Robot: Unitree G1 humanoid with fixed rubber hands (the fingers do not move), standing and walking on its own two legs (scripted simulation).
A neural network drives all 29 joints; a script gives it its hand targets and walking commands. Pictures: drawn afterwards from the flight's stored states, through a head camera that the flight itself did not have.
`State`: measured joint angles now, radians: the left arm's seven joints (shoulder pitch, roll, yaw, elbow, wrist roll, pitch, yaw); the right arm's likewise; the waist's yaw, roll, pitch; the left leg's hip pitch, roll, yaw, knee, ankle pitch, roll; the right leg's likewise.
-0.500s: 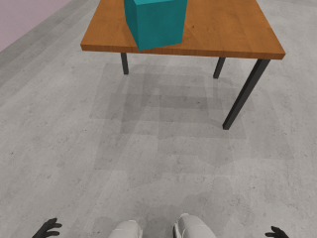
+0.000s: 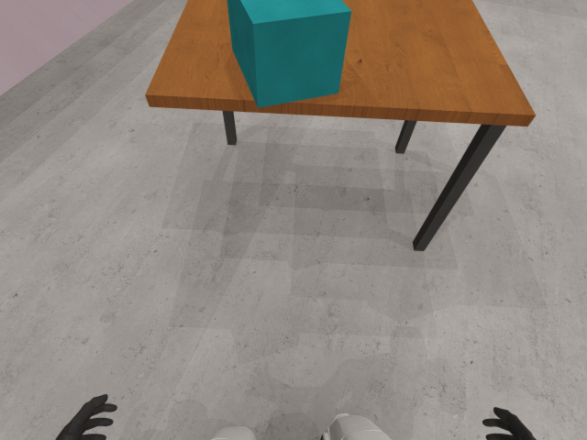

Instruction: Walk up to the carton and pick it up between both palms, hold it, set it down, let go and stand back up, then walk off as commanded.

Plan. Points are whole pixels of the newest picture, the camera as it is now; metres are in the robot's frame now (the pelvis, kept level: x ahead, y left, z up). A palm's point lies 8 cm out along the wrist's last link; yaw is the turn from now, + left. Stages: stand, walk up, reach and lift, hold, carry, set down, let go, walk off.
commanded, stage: stand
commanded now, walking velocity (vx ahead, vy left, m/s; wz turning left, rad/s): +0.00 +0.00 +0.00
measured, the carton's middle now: (283, 33) +0.94 +0.02 +0.03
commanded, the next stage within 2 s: none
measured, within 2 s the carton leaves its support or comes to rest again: neither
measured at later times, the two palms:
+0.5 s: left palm out of the picture +0.11 +0.30 -0.09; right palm out of the picture +0.08 -0.32 -0.10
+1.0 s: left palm out of the picture +0.11 +0.30 -0.09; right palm out of the picture +0.08 -0.32 -0.10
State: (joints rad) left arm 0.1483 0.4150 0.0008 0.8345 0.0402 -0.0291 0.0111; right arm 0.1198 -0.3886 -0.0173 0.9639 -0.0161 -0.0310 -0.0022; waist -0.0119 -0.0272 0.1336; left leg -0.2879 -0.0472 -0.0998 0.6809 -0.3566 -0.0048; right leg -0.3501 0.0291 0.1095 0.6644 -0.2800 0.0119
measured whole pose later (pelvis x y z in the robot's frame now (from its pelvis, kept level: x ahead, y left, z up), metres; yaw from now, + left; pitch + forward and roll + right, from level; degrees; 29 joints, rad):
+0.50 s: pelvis -0.01 +0.00 +0.00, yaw +0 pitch -2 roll +0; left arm 0.14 0.42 0.00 0.85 0.04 -0.03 0.01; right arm 0.11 -0.39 0.00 1.02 -0.02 -0.03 0.00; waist -0.01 -0.03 0.10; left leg -0.28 -0.05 -0.10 0.66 -0.34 -0.01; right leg -0.35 0.03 0.11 0.65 -0.27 0.01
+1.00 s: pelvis -0.01 -0.01 +0.00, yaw +0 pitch -2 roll +1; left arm 0.14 0.42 0.00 0.87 0.04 -0.03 0.01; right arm 0.11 -0.39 0.00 1.03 -0.02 -0.03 0.00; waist -0.01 -0.03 0.09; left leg -0.28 -0.05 -0.10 0.64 -0.33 -0.01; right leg -0.35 0.02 0.11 0.65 -0.26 0.01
